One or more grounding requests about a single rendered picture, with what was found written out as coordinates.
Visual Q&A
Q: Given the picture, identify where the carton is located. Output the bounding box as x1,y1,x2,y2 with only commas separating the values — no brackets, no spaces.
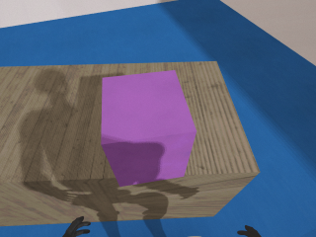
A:
101,70,197,187

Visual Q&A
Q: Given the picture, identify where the left robot hand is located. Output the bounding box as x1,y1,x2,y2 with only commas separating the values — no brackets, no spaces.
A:
62,216,91,237

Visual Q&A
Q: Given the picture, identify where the pedestal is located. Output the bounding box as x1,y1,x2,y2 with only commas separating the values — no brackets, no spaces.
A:
0,61,261,227

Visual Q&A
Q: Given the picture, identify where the right robot hand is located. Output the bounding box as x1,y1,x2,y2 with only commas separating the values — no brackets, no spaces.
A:
237,225,262,237

